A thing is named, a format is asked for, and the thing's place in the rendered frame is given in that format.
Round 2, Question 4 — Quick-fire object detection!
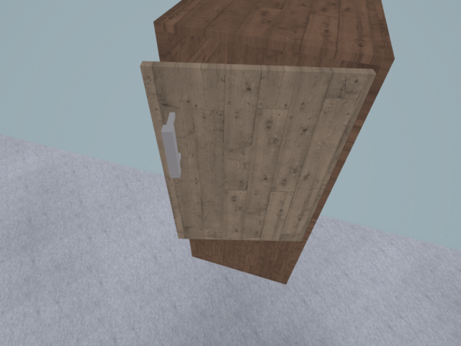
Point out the handle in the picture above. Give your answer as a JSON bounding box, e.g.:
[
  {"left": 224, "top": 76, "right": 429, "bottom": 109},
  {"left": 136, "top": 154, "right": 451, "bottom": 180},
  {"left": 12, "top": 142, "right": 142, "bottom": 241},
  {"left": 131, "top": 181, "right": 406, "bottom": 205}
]
[{"left": 161, "top": 112, "right": 181, "bottom": 178}]

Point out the cupboard door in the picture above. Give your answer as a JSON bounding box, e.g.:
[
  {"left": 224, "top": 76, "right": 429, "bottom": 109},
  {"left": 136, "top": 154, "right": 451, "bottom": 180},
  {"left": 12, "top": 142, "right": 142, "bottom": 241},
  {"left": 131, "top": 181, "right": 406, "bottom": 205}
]
[{"left": 140, "top": 61, "right": 376, "bottom": 241}]

